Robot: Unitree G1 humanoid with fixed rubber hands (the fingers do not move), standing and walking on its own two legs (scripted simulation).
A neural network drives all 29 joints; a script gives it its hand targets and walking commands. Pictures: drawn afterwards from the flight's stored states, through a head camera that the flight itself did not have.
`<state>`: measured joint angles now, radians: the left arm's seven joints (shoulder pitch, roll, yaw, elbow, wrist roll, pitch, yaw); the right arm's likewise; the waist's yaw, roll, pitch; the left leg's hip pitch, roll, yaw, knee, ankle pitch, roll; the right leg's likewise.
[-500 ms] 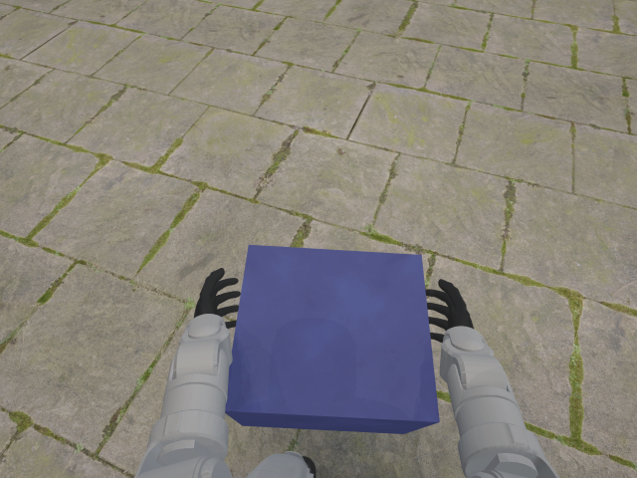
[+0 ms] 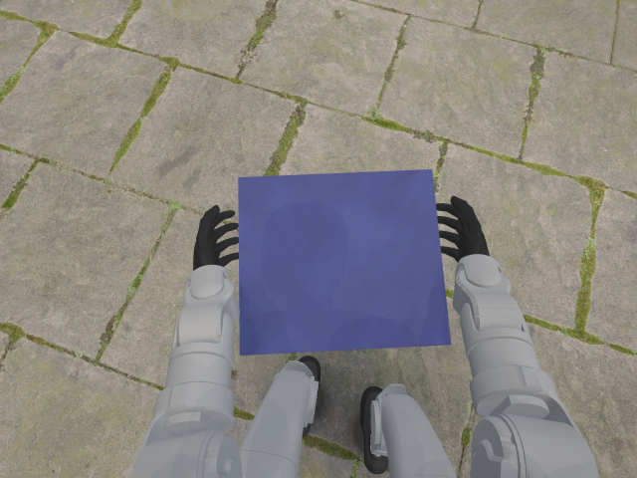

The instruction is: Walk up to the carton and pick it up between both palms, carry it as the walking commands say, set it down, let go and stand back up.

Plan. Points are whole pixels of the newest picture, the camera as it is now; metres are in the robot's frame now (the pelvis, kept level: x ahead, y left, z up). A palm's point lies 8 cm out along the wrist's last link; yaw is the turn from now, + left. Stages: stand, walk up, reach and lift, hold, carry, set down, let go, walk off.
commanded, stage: set down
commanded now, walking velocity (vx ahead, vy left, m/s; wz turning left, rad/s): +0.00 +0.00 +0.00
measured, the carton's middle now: (336, 266) +0.38 +0.04 -0.16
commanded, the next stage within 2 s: none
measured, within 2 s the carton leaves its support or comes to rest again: neither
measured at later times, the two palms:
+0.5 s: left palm (234, 260) +0.37 +0.20 -0.16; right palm (451, 254) +0.42 -0.14 -0.16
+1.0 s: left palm (244, 275) +0.37 +0.20 -0.27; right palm (429, 257) +0.44 -0.13 -0.26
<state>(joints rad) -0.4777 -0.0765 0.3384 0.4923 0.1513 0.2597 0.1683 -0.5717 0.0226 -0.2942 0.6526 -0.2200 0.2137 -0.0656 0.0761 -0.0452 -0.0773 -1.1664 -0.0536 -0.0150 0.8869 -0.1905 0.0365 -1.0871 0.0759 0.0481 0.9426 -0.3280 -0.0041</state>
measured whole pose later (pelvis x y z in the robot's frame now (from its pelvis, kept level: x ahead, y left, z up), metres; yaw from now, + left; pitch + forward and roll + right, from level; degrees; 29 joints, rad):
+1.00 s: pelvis -0.03 +0.00 -0.15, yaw -1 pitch +38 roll -4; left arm -0.75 -0.05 0.34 0.36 0.06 0.33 0.29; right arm -0.91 -0.11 -0.29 0.65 -0.06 0.25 -0.07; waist 0.08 -0.05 0.06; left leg -1.83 -0.06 -0.02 1.50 -0.34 0.04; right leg -1.72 0.09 -0.01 1.56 -0.50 0.01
